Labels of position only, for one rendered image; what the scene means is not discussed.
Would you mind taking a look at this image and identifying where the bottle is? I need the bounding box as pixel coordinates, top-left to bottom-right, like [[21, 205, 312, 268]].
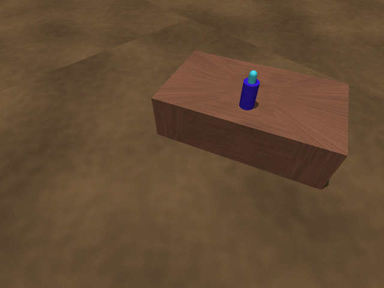
[[239, 70, 260, 110]]

